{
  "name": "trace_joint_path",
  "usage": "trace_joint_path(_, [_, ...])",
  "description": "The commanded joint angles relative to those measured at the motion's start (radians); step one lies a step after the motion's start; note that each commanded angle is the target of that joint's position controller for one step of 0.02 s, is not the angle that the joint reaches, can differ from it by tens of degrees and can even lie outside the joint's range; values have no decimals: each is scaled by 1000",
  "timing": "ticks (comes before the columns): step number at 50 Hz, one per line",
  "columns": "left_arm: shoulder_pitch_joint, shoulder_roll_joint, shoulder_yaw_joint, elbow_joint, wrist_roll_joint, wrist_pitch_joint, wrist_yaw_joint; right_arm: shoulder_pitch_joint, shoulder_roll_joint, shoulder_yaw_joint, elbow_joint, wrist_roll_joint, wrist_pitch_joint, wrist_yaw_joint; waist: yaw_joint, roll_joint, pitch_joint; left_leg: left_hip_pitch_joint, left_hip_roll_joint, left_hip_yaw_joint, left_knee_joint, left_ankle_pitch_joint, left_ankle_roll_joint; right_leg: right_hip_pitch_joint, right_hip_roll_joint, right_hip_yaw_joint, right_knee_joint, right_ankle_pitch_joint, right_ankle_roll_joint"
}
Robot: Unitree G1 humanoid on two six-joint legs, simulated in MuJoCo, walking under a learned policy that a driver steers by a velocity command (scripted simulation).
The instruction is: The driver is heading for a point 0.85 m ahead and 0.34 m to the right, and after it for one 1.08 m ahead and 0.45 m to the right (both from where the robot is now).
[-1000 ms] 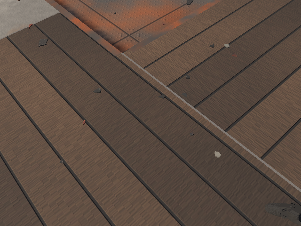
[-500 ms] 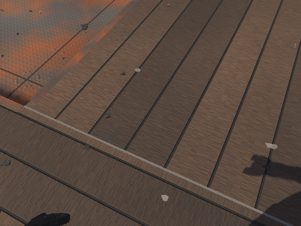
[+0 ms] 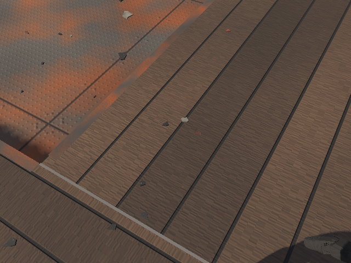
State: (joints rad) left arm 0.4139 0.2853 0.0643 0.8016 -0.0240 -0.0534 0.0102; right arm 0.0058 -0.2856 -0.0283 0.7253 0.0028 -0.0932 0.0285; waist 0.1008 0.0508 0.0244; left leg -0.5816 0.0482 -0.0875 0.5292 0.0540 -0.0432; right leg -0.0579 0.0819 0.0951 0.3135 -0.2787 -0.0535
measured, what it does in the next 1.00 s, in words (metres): walks ahead, turning right: left foot, then right foot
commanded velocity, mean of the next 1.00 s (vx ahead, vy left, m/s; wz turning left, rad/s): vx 0.50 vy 0.00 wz -0.57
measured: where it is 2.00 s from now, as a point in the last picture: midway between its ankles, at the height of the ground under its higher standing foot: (291, 192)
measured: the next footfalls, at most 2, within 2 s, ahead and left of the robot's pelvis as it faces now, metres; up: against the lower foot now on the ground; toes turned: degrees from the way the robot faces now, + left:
left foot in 0.08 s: +0.22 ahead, +0.14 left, +0.00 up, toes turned -6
right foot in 0.58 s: +0.43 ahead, -0.19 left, +0.00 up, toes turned -24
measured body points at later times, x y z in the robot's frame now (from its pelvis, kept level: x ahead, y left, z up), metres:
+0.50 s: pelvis +0.26 +0.00 -0.01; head +0.29 -0.03 +0.44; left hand +0.54 +0.17 -0.08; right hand +0.19 -0.29 -0.14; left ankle +0.18 +0.14 -0.74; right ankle +0.38 -0.18 -0.71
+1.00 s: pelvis +0.51 -0.14 +0.00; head +0.53 -0.17 +0.45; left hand +0.71 +0.09 -0.10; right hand +0.58 -0.47 -0.08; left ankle +0.76 -0.11 -0.70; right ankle +0.39 -0.17 -0.74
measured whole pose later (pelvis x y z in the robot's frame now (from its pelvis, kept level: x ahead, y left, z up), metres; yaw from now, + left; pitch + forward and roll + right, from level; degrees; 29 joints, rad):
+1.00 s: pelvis +0.51 -0.14 +0.00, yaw -35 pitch +2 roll +0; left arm 0.37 0.29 0.07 0.72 -0.02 -0.04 0.02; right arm 0.00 -0.29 -0.04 0.71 0.00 -0.10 0.03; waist 0.08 0.05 0.03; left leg -0.59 0.03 -0.10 0.53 0.06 -0.06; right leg -0.08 0.11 0.17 0.38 -0.31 -0.08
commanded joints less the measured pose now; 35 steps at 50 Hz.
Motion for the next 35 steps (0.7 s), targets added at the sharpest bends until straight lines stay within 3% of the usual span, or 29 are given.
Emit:
trace_joint_path(1, [-16,179,48,-51,-1,-3,12,-48,-118,-34,-74,5,-23,4,-58,-133,15,124,-17,-1,-45,-47,22,-69,-271,234,-23,180,-133])
trace_joint_path(3, [-22,158,43,-51,4,9,12,62,-144,-51,-45,3,-29,-3,-115,-145,-35,293,-30,34,-92,-112,59,-78,-233,237,91,252,-103])
trace_joint_path(4, [-27,114,26,-62,11,10,9,182,-180,-67,-27,-9,-33,-10,-172,-115,-139,502,38,-14,-77,-123,102,-144,-169,197,273,244,-72])
trace_joint_path(5, [34,45,5,-90,9,3,8,319,-261,-89,-13,-24,-28,-19,-194,67,-307,864,258,-290,-74,-208,205,-418,-51,76,611,18,-5])
trace_joint_path(6, [96,44,-3,-108,-7,-8,9,368,-252,-91,12,-9,-12,-12,-171,296,-380,979,386,-648,-193,-450,292,-644,-23,43,853,-328,23])
trace_joint_path(7, [42,141,22,-94,-21,-6,9,321,-165,-68,-2,1,-8,-12,-182,160,-245,870,357,-590,-233,-576,261,-724,-84,82,951,-268,28])
trace_joint_path(8, [-38,162,30,-107,-18,0,9,272,-128,-58,-8,0,-3,-15,-180,86,-141,749,321,-440,-245,-517,227,-732,-120,49,961,-189,31])
trace_joint_path(9, [-73,149,30,-114,-9,5,9,222,-105,-50,-6,-7,-1,-14,-156,44,-73,632,278,-330,-273,-406,216,-700,-150,33,925,-124,37])
trace_joint_path(10, [-87,133,34,-118,-3,12,7,190,-80,-44,-1,-13,-2,-16,-133,57,-37,555,248,-247,-299,-324,210,-669,-179,34,882,-80,38])
trace_joint_path(11, [-82,110,32,-119,-5,20,3,173,-79,-45,5,-18,-5,-17,-115,78,-18,493,227,-181,-329,-272,205,-623,-198,26,858,-53,40])
trace_joint_path(13, [-99,73,25,-132,-5,34,-1,168,-90,-53,20,-13,-16,-18,-107,66,-2,453,221,-89,-370,-176,222,-614,-210,8,822,-12,48])
trace_joint_path(15, [-139,61,21,-155,2,37,-3,178,-116,-64,36,-10,-22,-20,-108,37,8,462,229,-22,-391,-92,237,-642,-216,8,745,54,58])
trace_joint_path(20, [-272,40,7,-196,2,23,-36,201,-157,-76,58,-2,-9,-29,-150,7,30,497,200,161,-401,4,209,-590,-198,-60,465,287,46])
trace_joint_path(23, [-355,44,5,-233,0,26,-53,246,-186,-85,79,12,6,-31,-172,1,56,565,224,207,-390,10,190,-579,-187,-93,366,284,25])
trace_joint_path(25, [-378,61,12,-253,2,30,-61,259,-207,-93,89,24,20,-31,-163,5,62,628,244,231,-345,101,174,-568,-167,-118,328,213,-1])
trace_joint_path(27, [-330,98,31,-255,9,36,-62,254,-238,-103,88,35,33,-35,-116,32,10,665,242,269,-203,416,153,-455,-105,-173,314,107,-42])
trace_joint_path(28, [-224,131,51,-230,9,39,-59,243,-244,-104,85,40,42,-38,-49,29,-51,645,223,298,-43,540,136,-308,-59,-202,283,100,-70])
trace_joint_path(29, [-47,191,86,-177,4,45,-47,248,-216,-93,81,34,45,-42,37,-2,-143,524,182,323,189,505,101,-41,-19,-194,243,143,-109])
trace_joint_path(30, [64,293,115,-153,-6,55,-24,290,-129,-62,50,-10,40,-40,40,-201,-225,187,102,332,546,-26,45,274,-217,141,214,103,-202])
trace_joint_path(31, [3,338,108,-195,-10,37,-29,308,-61,-31,-3,-17,8,-31,-42,-341,-365,-117,-86,132,815,-655,11,453,-405,697,29,-140,-372])
trace_joint_path(32, [-2,240,77,-202,-3,18,-40,197,-160,-53,-14,21,-21,-18,24,-191,-325,-222,-31,1,856,-604,32,421,-404,665,-41,-166,-322])
trace_joint_path(33, [-27,204,64,-193,6,3,-42,147,-166,-53,-34,42,-38,-13,7,-160,-200,-246,6,15,804,-516,57,303,-372,529,-40,-96,-283])
trace_joint_path(34, [-90,183,56,-194,6,-3,-42,149,-151,-50,-22,23,-45,-20,-43,-73,-127,-191,47,12,711,-440,58,159,-326,422,-38,17,-249])
trace_joint_path(35, [-147,150,45,-204,11,-6,-38,162,-160,-57,-11,0,-41,-26,-80,-81,-96,-124,74,6,629,-392,50,57,-291,344,-48,118,-231])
